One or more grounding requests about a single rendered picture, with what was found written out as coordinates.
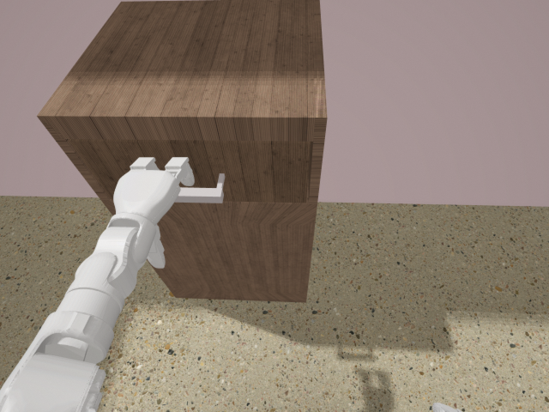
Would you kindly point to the left robot forearm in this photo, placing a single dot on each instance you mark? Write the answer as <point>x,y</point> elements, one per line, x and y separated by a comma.
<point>82,326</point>

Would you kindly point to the drawer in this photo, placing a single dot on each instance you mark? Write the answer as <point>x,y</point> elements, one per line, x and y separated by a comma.
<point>255,171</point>

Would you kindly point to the cabinet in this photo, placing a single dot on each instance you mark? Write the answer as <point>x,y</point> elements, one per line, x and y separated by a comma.
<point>210,70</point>

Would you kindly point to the left robot upper arm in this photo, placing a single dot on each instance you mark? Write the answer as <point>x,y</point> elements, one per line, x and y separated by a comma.
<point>50,383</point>

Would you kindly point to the handle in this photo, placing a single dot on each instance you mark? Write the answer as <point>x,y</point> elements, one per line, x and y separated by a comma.
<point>202,195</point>

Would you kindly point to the robot left hand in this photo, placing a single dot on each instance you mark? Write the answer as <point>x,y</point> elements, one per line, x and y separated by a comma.
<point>147,191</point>

